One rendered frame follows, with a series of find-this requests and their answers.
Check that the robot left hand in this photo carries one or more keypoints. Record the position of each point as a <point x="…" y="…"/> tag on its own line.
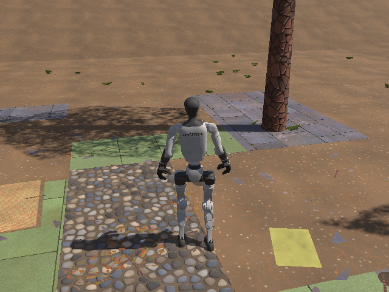
<point x="159" y="173"/>

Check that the robot right forearm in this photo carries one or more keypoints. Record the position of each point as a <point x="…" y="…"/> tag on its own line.
<point x="224" y="159"/>

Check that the left robot shin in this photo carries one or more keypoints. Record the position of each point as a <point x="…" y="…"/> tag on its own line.
<point x="180" y="220"/>

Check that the robot right foot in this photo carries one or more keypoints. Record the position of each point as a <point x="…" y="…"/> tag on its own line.
<point x="210" y="246"/>

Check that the right robot upper arm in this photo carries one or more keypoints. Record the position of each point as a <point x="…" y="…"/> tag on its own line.
<point x="212" y="128"/>

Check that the robot right hand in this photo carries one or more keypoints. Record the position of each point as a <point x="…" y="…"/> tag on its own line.
<point x="228" y="168"/>

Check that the robot left forearm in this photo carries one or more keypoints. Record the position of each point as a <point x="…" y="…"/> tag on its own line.
<point x="163" y="161"/>

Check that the left robot upper arm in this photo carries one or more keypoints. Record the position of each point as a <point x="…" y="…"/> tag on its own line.
<point x="173" y="130"/>

